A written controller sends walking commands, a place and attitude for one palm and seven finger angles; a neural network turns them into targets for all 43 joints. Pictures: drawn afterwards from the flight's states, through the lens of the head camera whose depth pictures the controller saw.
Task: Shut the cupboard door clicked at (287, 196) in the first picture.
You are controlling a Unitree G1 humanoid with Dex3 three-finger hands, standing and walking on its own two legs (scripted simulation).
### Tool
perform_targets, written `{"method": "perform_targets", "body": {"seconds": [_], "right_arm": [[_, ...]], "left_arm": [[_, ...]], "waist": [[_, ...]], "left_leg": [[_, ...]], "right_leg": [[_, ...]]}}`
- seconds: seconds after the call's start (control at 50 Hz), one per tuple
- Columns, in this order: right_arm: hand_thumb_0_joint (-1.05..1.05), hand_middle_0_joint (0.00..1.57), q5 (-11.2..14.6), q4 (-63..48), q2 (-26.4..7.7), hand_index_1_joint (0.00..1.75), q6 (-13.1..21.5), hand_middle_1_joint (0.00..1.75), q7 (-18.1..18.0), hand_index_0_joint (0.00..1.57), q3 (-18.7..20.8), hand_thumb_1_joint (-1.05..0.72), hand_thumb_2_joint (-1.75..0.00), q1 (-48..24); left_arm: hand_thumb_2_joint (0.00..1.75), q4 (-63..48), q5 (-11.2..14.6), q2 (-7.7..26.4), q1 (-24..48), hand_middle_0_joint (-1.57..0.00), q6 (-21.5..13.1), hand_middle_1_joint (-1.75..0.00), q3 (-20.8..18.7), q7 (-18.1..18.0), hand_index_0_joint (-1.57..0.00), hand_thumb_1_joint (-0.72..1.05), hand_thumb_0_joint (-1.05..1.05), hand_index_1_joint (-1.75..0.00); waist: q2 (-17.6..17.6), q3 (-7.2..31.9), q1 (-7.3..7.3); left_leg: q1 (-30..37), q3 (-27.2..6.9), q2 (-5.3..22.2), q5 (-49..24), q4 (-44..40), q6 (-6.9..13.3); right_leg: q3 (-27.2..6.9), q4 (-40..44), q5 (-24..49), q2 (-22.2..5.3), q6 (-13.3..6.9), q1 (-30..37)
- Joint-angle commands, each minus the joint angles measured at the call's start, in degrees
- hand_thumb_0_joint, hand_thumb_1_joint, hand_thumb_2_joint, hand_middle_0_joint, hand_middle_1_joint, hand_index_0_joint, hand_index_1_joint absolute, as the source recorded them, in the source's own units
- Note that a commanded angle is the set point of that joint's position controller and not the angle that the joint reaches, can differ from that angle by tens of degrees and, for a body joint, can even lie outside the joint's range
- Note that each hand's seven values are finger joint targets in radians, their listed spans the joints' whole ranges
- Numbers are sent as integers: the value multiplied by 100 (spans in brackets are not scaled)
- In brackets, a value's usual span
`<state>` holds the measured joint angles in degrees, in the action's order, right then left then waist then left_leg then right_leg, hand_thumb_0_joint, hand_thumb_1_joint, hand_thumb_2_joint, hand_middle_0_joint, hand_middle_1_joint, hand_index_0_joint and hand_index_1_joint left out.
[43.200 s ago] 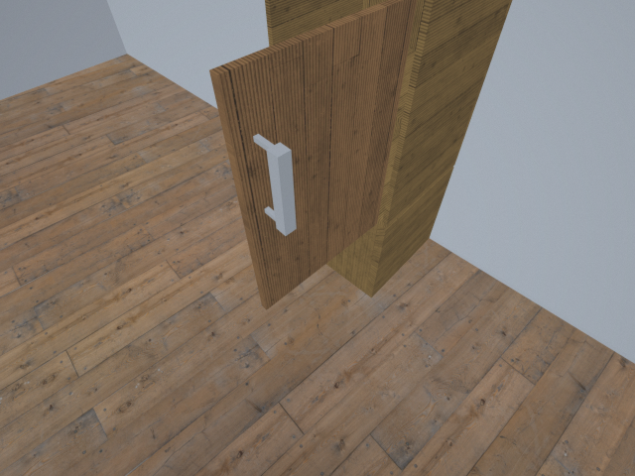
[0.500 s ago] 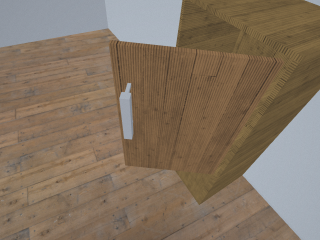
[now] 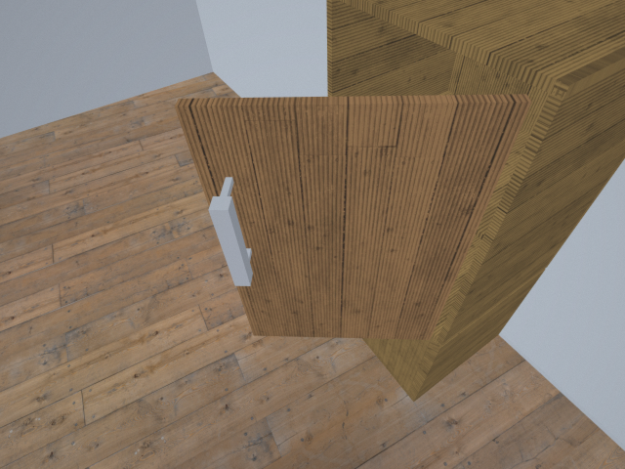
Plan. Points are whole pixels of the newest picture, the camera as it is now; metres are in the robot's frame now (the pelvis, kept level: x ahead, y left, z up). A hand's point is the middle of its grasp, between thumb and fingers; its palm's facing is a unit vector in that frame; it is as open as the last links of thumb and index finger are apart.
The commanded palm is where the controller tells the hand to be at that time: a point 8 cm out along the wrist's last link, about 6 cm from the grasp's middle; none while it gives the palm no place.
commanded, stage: look again from close up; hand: left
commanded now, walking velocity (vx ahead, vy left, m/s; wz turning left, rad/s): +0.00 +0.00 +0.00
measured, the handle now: (236, 234) +0.43 +0.15 +0.05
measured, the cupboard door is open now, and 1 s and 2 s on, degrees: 54 54 54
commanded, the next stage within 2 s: raise the hand and make a fist in 0.24 s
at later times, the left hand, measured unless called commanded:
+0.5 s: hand (205, 425) +0.18 +0.16 -0.04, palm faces +0.24 -0.96 -0.13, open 7.2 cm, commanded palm +0.11 +0.21 -0.06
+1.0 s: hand (202, 445) +0.16 +0.15 -0.02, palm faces -0.03 -1.00 -0.03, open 5.0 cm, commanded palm +0.12 +0.21 -0.01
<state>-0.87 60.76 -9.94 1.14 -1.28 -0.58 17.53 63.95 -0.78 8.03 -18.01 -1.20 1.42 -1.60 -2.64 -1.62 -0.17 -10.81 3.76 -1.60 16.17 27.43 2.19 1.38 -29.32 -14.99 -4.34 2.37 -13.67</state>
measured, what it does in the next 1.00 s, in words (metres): lowers itself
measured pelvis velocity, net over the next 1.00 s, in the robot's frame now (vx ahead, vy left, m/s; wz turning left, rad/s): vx -0.05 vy -0.03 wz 0.05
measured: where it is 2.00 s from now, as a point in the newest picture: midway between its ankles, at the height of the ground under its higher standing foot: outside the picture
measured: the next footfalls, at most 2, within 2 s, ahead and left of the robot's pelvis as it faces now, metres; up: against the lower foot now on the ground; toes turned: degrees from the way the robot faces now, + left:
none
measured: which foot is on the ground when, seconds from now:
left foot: down 0.00-1.00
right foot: down 0.00-1.00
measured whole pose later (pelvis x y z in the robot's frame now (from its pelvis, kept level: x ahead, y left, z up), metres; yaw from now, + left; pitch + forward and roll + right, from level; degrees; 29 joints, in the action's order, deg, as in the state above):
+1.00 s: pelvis -0.05 -0.03 -0.08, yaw +3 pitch +11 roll -2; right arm 1.7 30.5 -10.3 14.1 -4.1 -2.5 12.2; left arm -4.7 15.3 13.2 -21.3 -18.8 -6.7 17.5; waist -1.9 5.4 -1.8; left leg -48.3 -2.5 1.9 28.9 66.4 -0.9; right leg 6.4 -63.5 -26.8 -2.3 -1.1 -47.3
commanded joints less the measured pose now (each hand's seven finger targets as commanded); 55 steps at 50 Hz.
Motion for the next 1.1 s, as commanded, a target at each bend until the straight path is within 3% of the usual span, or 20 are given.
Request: {"method": "perform_targets", "body": {"seconds": [0.0, 0.3, 0.32, 0.34, 0.36, 0.38, 0.4, 0.42, 0.46, 0.5, 0.56, 0.58, 0.6, 0.66, 0.7, 0.78, 0.86, 0.96, 0.98, 1.08], "right_arm": [[0, 20, 25, -217, -497, 30, 144, 30, 0, 20, 76, -90, -90, 261], [0, 20, 2, -17, -527, 30, 100, 30, -27, 20, 73, -90, -90, 14], [0, 20, 78, -324, -747, 30, 96, 30, 22, 20, 181, -90, -90, -364], [0, 20, -9, -1793, -1815, 30, 1183, 30, -691, 20, 530, -90, -90, 98], [0, 20, 297, -1869, -1040, 30, 1515, 30, -640, 20, 206, -90, -90, -558], [0, 20, 202, -2182, -937, 30, 1792, 30, -460, 20, 175, -90, -90, -793], [0, 20, 309, -1966, -925, 30, 1981, 30, -345, 20, 273, -90, -90, -504], [0, 20, 224, -2088, -1031, 30, 2013, 30, -294, 20, 476, -90, -90, -494], [0, 20, 100, -2420, -1018, 30, 2026, 30, -174, 20, 582, -90, -90, -698], [0, 20, 86, -2696, -934, 30, 2023, 30, -16, 20, 618, -90, -90, -817], [0, 20, 98, -3163, -1022, 30, 2034, 30, 120, 20, 682, -90, -90, -984], [0, 20, 145, -3300, -1051, 30, 1976, 30, 133, 20, 706, -90, -90, -958], [0, 20, 195, -3615, -1094, 30, 1939, 30, 115, 20, 673, -90, -90, -1112], [0, 20, 299, -4108, -1079, 30, 1866, 30, -46, 20, 609, -90, -90, -1092], [0, 20, 289, -4154, -1040, 30, 1852, 30, -153, 20, 572, -90, -90, -913], [0, 20, 243, -4029, -1088, 30, 1842, 30, -325, 20, 417, -90, -90, -681], [0, 20, 293, -3957, -1071, 30, 1789, 30, -375, 20, 361, -90, -90, -660], [0, 20, 331, -4120, -959, 30, 1628, 30, -373, 20, 296, -90, -90, -806], [0, 20, 308, -4126, -946, 30, 1611, 30, -377, 20, 271, -90, -90, -860], [0, 20, 245, -4092, -948, 30, 1662, 30, -328, 20, 223, -90, -90, -769]], "left_arm": [[90, -228, 1, 707, -156, -20, -85, -30, -165, -62, -20, 90, 0, -30], [90, -314, 11, 892, 125, -20, -73, -30, -232, -51, -20, 90, 0, -30], [90, -122, -24, 955, -390, -20, -135, -30, -269, -276, -20, 90, 0, -30], [90, -9124, 704, 4570, 4935, -20, -1916, -30, -2903, -198, -20, 90, 0, -30], [90, -6848, 667, 1213, 528, -22, -1333, -32, -411, -172, -22, 90, 0, -32], [90, -7116, 1079, 24, -720, -24, -619, -34, -118, -173, -24, 90, 0, -34], [90, -6554, 919, 444, 10, -25, -670, -36, -444, -308, -25, 90, 0, -36], [90, -6163, 990, 486, -192, -27, -877, -38, -853, -220, -27, 90, 0, -38], [90, -5287, 1165, 332, -1263, -31, -1635, -42, -1116, 263, -31, 90, 0, -42], [90, -4881, 1406, 258, -1875, -35, -2607, -46, -1348, 991, -35, 90, 0, -46], [90, -5230, 1603, 729, -1527, -40, -3979, -52, -1574, 2194, -40, 90, 0, -52], [90, -5187, 1632, 1006, -1506, -42, -3979, -54, -1796, 2396, -42, 90, 0, -54], [90, -5595, 1785, 962, -1255, -44, -3841, -56, -1652, 2545, -44, 90, 0, -56], [90, -6786, 2049, 1156, -459, -49, -3309, -62, -1706, 2437, -49, 90, 0, -62], [90, -7784, 2033, 1226, 141, -53, -3250, -66, -1591, 2187, -53, 90, 0, -66], [90, -8685, 1718, 1168, 654, -60, -3166, -74, -1083, 1834, -60, 90, 0, -74], [90, -8055, 1642, 1061, 13, -68, -2556, -82, -991, 1898, -68, 90, 0, -82], [90, -8036, 1729, 1230, -442, -77, -1737, -92, -1385, 1766, -77, 90, 0, -92], [90, -8029, 1740, 1339, -491, -79, -1683, -94, -1559, 1683, -79, 90, 0, -94], [90, -8151, 1748, 1217, -485, -88, -1966, -104, -1512, 1436, -88, 90, 0, -104]], "waist": [[414, -223, 31], [341, 31, -11], [1606, 172, -181], [650, 2015, 503], [-1678, 2969, 97], [-2021, 2539, -164], [-617, 1071, 306], [95, 364, 252], [1630, 145, 18], [1586, 378, -284], [1130, 1141, -305], [706, 1327, -407], [441, 1497, -399], [317, 1905, -262], [250, 1939, -66], [-92, 1913, 225], [-2, 1787, 152], [144, 1765, -114], [146, 1776, -203], [297, 1516, -147]], "left_leg": [[-205, -590, 658, -939, -709, 12], [129, -412, 679, -1258, -650, -108], [-325, -292, 867, -1294, 538, -242], [1670, -46, 632, -2393, 1014, -16], [1450, -265, 252, -3145, 497, -73], [1154, -275, 375, -4136, 279, -250], [298, -471, 380, -3226, 462, -250], [-510, -459, 240, -2234, 628, -252], [-1670, -430, 95, -976, 1111, -237], [-2445, -314, -45, -513, 1666, -344], [-3364, -240, -110, -28, 2681, -331], [-3458, -170, -112, 30, 2854, -276], [-3539, -87, -160, 266, 2930, -230], [-3636, -113, -121, 679, 3127, -114], [-3540, -244, 1, 869, 3210, -67], [-3269, -483, 144, 661, 3192, 18], [-3332, -569, 141, 831, 2934, -41], [-3233, -568, 90, 881, 2479, -94], [-3222, -589, 90, 811, 2434, -93], [-3098, -627, 101, 687, 2235, -116]], "right_leg": [[-330, 417, 754, -203, -420, 100], [-403, 533, 1606, -300, -482, 422], [-627, 443, 3836, -557, -289, 677], [-497, -312, 2914, -127, -297, 403], [104, -1043, 1899, 301, -348, 141], [418, -641, 1090, 306, -358, 35], [408, -439, 1151, 315, -284, -522], [471, -350, 1246, 325, -248, -904], [468, -768, 781, 338, -196, -1476], [225, -1362, 492, 250, -271, -1687], [-376, -2099, 251, 95, -318, -2020], [-571, -2167, 25, 46, -373, -2057], [-679, -2109, -582, 42, -375, -2156], [-870, -1890, -1778, 100, -311, -2340], [-842, -1840, -2179, 177, -290, -2558], [-358, -2271, -1440, 408, -369, -2888], [-140, -2193, -1447, 441, -340, -2795], [-101, -1849, -1718, 383, -317, -2281], [-52, -1890, -1655, 415, -352, -2188], [122, -1907, -1389, 441, -364, -2208]]}}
